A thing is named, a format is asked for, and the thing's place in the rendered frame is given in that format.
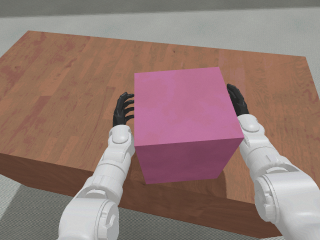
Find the left robot upper arm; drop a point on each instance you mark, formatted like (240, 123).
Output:
(90, 219)

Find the robot left forearm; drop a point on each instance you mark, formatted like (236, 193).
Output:
(109, 176)

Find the right robot upper arm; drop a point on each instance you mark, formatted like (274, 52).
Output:
(290, 201)

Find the right robot hand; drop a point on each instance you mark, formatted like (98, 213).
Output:
(237, 100)

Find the pedestal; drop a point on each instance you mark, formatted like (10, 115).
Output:
(58, 94)

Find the carton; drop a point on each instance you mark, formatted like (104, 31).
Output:
(185, 125)

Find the robot right forearm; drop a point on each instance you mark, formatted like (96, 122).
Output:
(258, 153)

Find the left robot hand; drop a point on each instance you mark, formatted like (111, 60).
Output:
(120, 111)

